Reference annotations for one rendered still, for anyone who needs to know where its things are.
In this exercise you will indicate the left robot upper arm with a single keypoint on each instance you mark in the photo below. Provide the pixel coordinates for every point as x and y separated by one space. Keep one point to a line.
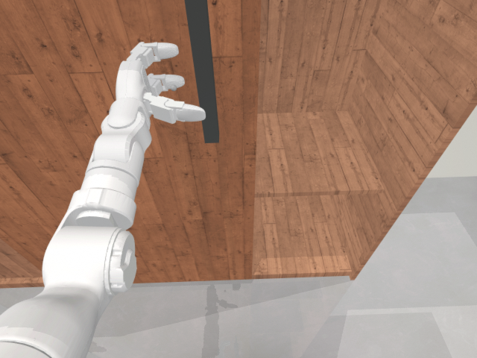
84 269

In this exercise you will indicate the wardrobe door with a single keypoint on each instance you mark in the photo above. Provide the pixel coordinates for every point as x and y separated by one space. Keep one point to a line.
13 264
59 61

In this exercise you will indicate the robot left hand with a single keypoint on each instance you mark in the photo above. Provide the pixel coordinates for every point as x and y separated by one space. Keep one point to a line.
132 82

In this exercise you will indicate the handle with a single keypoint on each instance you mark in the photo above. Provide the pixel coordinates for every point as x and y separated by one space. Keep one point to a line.
199 32

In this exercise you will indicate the left robot forearm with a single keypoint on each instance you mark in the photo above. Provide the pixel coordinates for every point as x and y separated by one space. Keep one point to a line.
106 197

